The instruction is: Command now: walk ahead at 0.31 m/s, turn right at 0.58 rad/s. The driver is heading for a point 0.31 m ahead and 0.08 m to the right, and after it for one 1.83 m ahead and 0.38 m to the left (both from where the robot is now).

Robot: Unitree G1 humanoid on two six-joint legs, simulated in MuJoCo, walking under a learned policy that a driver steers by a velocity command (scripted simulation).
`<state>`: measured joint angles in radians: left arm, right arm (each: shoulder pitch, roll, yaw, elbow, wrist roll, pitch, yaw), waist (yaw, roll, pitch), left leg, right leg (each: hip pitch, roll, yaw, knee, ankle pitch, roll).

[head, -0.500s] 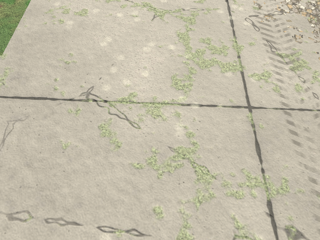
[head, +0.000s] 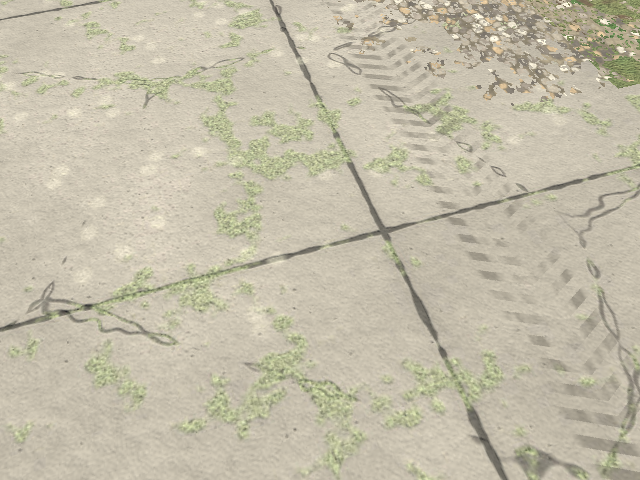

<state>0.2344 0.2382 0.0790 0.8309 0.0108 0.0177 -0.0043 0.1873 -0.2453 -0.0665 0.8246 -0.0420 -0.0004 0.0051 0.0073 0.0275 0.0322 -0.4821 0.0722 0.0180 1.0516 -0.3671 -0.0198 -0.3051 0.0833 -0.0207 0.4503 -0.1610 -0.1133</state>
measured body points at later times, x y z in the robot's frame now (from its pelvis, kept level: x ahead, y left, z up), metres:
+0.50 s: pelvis +0.15 +0.05 +0.01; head +0.17 +0.07 +0.46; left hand +0.32 +0.28 -0.12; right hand +0.15 -0.23 -0.10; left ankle +0.15 +0.15 -0.74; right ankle +0.12 -0.07 -0.67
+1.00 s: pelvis +0.22 +0.02 +0.01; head +0.25 +0.00 +0.45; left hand +0.34 +0.28 -0.10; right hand +0.32 -0.26 -0.12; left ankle +0.21 +0.14 -0.67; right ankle +0.25 -0.07 -0.74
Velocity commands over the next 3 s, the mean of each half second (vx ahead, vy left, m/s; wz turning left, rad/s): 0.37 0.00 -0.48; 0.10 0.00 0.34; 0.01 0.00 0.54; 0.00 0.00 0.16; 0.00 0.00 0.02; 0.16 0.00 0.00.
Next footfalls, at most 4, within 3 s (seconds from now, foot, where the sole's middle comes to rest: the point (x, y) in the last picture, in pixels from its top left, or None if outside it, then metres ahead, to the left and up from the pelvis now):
0.34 left None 0.19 0.14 -0.77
0.72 right None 0.29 -0.08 -0.77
1.16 left None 0.19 0.14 -0.77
1.68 right None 0.29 -0.05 -0.77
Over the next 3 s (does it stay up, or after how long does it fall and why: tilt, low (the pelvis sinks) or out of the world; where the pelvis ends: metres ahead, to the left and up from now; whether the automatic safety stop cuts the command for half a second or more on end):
stays up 0.26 0.07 0.00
